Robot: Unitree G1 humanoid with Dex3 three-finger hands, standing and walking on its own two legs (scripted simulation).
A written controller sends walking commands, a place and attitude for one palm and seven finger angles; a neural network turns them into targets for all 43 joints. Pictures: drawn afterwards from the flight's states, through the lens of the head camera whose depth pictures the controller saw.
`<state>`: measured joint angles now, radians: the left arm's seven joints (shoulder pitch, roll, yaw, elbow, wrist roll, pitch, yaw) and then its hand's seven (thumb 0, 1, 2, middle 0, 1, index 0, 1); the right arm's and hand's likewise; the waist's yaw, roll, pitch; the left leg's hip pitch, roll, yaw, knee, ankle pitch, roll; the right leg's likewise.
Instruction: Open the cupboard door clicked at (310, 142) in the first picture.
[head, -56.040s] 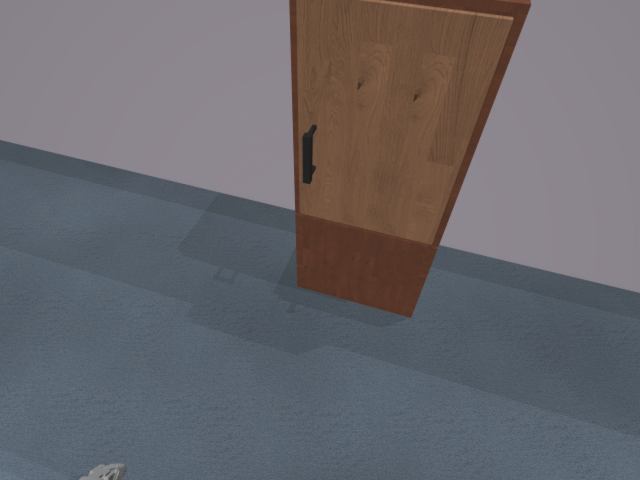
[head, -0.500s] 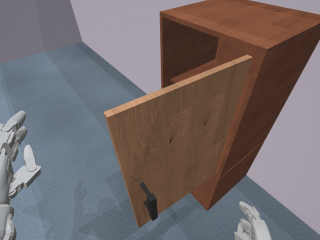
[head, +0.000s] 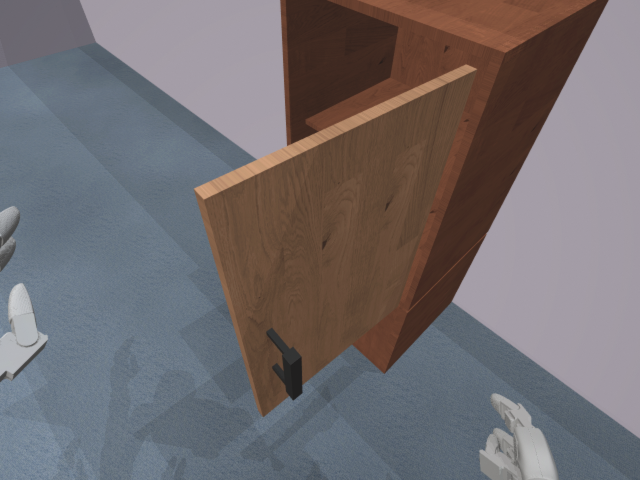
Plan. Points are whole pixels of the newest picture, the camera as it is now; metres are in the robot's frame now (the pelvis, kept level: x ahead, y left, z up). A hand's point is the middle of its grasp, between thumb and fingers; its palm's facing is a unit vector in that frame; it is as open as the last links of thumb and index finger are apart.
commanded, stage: step back with the hand held close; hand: left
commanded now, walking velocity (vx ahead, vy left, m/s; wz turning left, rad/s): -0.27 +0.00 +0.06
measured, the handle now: (284, 365) +0.30 +0.07 -0.10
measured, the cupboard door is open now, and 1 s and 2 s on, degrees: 86 86 86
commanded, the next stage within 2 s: stop stepping back and stand still in 0.76 s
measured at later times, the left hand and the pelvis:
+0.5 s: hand out of the picture +0.10 +0.28 +0.16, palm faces +0.49 -0.75 -0.44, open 7.4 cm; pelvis -0.08 +0.00 -0.02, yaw +6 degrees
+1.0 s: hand out of the picture +0.02 +0.24 +0.18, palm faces +0.34 -0.84 -0.41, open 7.4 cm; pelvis -0.20 +0.01 -0.02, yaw -5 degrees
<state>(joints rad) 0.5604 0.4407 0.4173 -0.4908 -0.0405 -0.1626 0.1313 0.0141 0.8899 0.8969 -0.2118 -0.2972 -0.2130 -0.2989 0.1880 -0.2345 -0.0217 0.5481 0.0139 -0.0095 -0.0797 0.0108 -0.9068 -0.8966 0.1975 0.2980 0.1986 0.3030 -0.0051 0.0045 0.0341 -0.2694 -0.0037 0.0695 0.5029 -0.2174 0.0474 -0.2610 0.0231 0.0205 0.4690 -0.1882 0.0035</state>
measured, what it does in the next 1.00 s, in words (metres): walks backwards: right foot, then left foot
